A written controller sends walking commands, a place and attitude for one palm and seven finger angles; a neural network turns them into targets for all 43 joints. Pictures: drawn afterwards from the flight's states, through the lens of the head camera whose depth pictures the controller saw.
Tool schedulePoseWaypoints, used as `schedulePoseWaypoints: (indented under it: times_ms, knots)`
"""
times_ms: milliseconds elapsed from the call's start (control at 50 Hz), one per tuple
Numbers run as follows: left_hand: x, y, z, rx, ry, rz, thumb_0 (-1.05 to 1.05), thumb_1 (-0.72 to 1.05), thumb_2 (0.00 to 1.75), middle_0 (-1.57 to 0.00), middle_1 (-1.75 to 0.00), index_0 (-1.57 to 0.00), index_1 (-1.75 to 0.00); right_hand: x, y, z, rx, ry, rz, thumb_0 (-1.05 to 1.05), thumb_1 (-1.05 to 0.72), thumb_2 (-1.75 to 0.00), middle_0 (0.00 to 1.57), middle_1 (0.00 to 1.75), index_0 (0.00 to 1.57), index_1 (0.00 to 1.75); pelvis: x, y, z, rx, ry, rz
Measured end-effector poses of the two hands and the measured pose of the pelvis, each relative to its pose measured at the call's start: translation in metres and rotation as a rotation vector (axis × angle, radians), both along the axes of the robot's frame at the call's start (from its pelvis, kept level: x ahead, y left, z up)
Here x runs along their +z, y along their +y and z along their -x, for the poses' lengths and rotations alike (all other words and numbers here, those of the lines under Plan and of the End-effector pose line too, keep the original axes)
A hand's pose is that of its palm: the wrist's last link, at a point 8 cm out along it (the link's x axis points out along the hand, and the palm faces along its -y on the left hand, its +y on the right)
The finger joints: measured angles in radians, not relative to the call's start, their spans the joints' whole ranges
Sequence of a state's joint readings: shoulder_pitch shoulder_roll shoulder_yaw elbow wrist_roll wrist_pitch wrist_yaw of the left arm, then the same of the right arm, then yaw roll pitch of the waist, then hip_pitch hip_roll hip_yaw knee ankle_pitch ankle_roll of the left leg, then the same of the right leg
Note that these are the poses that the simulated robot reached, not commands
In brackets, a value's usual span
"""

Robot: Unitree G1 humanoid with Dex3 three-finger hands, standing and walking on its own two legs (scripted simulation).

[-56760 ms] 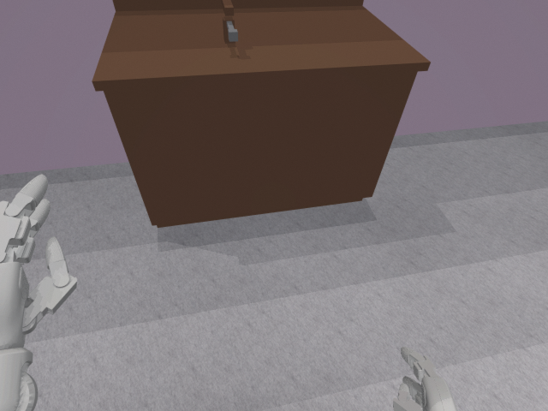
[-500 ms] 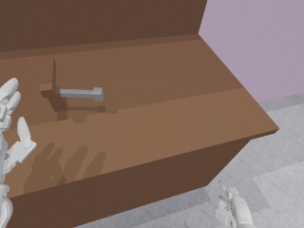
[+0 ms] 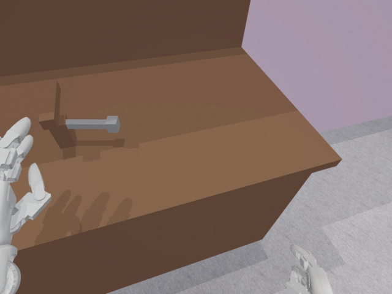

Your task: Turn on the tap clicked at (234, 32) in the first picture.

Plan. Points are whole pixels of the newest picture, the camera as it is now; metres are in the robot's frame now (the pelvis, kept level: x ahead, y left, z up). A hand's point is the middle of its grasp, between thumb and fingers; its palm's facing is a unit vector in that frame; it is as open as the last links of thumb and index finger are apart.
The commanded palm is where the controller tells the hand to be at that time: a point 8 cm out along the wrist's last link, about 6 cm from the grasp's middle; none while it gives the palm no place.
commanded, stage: come to a stop and stand still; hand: left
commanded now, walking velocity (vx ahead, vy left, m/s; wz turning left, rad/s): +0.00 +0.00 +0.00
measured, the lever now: (112, 124) +0.45 +0.24 +0.07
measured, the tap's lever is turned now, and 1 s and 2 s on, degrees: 74 74 74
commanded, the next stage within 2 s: look again from close up in 0.74 s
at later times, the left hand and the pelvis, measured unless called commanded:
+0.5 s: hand (21, 186) +0.23 +0.29 +0.15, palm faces +0.42 -0.83 -0.36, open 7.4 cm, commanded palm +0.17 +0.31 +0.17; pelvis +0.01 +0.03 -0.01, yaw +0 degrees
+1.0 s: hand (23, 191) +0.22 +0.28 +0.16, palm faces +0.41 -0.85 -0.34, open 7.4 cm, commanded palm +0.17 +0.31 +0.17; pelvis +0.01 +0.03 +0.00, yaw +0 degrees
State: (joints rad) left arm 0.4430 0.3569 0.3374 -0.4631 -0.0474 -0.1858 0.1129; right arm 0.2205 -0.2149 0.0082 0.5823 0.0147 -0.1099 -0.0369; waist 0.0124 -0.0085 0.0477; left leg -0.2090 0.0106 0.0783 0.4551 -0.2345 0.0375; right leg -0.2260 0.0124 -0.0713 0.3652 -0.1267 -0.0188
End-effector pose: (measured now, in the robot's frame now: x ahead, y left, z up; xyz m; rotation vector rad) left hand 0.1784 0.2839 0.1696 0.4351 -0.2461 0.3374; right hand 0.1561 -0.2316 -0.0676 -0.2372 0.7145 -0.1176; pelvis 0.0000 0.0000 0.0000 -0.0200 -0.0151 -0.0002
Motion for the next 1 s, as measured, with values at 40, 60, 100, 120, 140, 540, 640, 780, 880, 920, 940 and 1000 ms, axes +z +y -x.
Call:
schedulePoseWaypoints:
  times_ms: [40, 60, 100, 120, 140, 540, 640, 780, 880, 920, 940, 1000]
  knots:
    - [-0.002, 0.003, -0.001, 0.004, 0.011, 0.002, 0.01, 0.89, 0.9, -0.21, -0.3, -0.21, -0.3, -0.001, 0.001, 0.001, -0.004, 0.005, 0.0, 0.02, -0.91, -0.9, 0.2, 0.3, 0.2, 0.3, 0.0, 0.002, -0.001, 0.0, 0.001, 0.0]
    - [-0.003, 0.004, -0.001, 0.007, 0.017, 0.002, 0.01, 0.89, 0.9, -0.21, -0.3, -0.21, -0.3, -0.001, 0.002, 0.0, -0.006, 0.006, -0.001, 0.02, -0.91, -0.9, 0.2, 0.3, 0.2, 0.3, 0.0, 0.003, -0.002, -0.001, 0.001, 0.0]
    - [0.001, 0.011, -0.005, 0.007, 0.016, -0.062, 0.01, 0.89, 0.9, -0.21, -0.3, -0.21, -0.3, -0.002, 0.004, 0.0, 0.015, 0.01, 0.014, 0.02, -0.91, -0.9, 0.2, 0.3, 0.2, 0.3, -0.001, 0.004, -0.001, 0.001, 0.002, 0.002]
    - [0.009, 0.021, -0.01, 0.007, -0.02, -0.121, 0.01, 0.89, 0.9, -0.21, -0.3, -0.21, -0.3, -0.003, 0.007, 0.0, 0.038, 0.02, 0.025, 0.02, -0.91, -0.9, 0.2, 0.3, 0.2, 0.3, -0.002, 0.003, 0.0, 0.007, 0.008, 0.002]
    - [0.016, 0.032, -0.015, 0.021, -0.059, -0.144, 0.01, 0.89, 0.9, -0.22, -0.3, -0.21, -0.3, -0.004, 0.01, 0.001, 0.053, 0.031, 0.025, 0.02, -0.91, -0.9, 0.2, 0.3, 0.2, 0.3, -0.002, 0.002, 0.002, 0.007, 0.01, 0.0]
    - [-0.003, 0.049, -0.015, 0.064, -0.081, 0.01, 0.01, 0.89, 0.9, -0.21, -0.3, -0.21, -0.3, 0.0, 0.052, -0.028, 0.091, -0.034, -0.026, 0.02, -0.9, -0.9, 0.2, 0.3, 0.2, 0.3, -0.005, 0.027, -0.015, 0.002, -0.013, -0.001]
    - [0.003, 0.034, -0.023, 0.008, -0.134, 0.042, 0.01, 0.9, 0.9, -0.21, -0.3, -0.2, -0.3, 0.009, 0.051, -0.041, 0.094, -0.073, -0.013, 0.02, -0.9, -0.9, 0.2, 0.3, 0.2, 0.3, -0.004, 0.031, -0.017, 0.001, -0.013, 0.006]
    - [-0.002, 0.032, -0.024, -0.04, -0.062, -0.001, 0.01, 0.89, 0.9, -0.21, -0.3, -0.2, -0.3, 0.017, 0.047, -0.044, 0.051, -0.096, -0.013, 0.02, -0.91, -0.9, 0.2, 0.3, 0.2, 0.3, -0.004, 0.031, -0.017, -0.002, -0.011, 0.004]
    - [-0.002, 0.039, -0.013, -0.005, -0.039, -0.013, 0.01, 0.89, 0.9, -0.21, -0.3, -0.21, -0.3, 0.011, 0.045, -0.034, 0.049, -0.057, -0.009, 0.02, -0.91, -0.9, 0.2, 0.3, 0.2, 0.3, -0.003, 0.03, -0.013, 0.003, -0.014, 0.005]
    - [-0.001, 0.039, -0.009, 0.007, -0.043, -0.005, 0.01, 0.89, 0.9, -0.21, -0.3, -0.21, -0.3, 0.008, 0.044, -0.029, 0.054, -0.038, -0.007, 0.02, -0.91, -0.9, 0.2, 0.3, 0.2, 0.3, -0.003, 0.029, -0.012, 0.005, -0.015, 0.005]
    - [-0.001, 0.038, -0.007, 0.012, -0.047, -0.001, 0.01, 0.89, 0.9, -0.21, -0.3, -0.21, -0.3, 0.007, 0.044, -0.027, 0.056, -0.029, -0.006, 0.02, -0.91, -0.9, 0.2, 0.3, 0.2, 0.3, -0.003, 0.029, -0.011, 0.006, -0.017, 0.005]
    - [-0.001, 0.035, -0.002, 0.02, -0.056, 0.013, 0.01, 0.89, 0.9, -0.21, -0.3, -0.21, -0.3, 0.003, 0.043, -0.021, 0.058, -0.012, -0.007, 0.02, -0.91, -0.9, 0.2, 0.3, 0.2, 0.3, -0.003, 0.028, -0.008, 0.008, -0.021, 0.005]
